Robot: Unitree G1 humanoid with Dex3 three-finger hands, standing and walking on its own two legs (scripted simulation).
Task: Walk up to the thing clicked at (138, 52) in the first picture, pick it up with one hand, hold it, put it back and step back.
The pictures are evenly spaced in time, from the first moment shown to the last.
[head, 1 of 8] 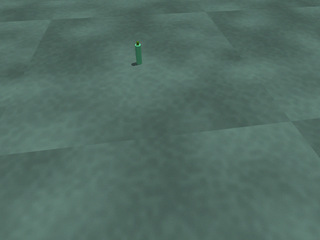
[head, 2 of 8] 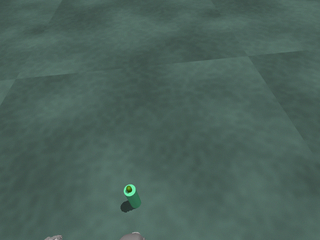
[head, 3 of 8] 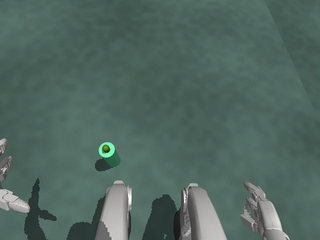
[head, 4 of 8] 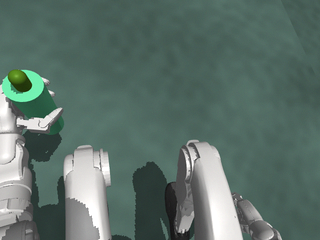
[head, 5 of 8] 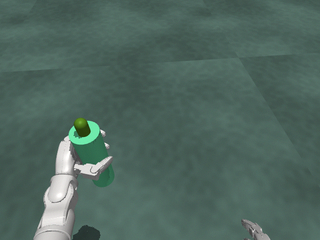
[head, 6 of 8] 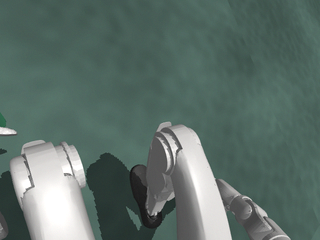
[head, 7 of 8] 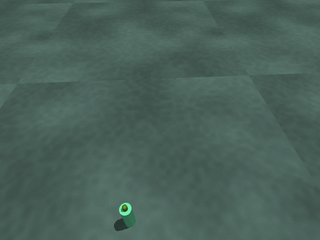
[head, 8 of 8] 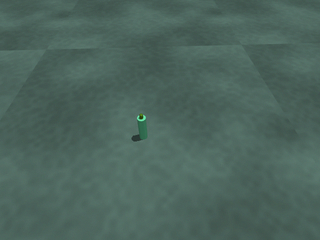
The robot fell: no
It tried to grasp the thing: yes
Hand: left
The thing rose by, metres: 0.65
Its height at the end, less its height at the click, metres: +0.00
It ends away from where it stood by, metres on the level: 0.02
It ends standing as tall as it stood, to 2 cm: yes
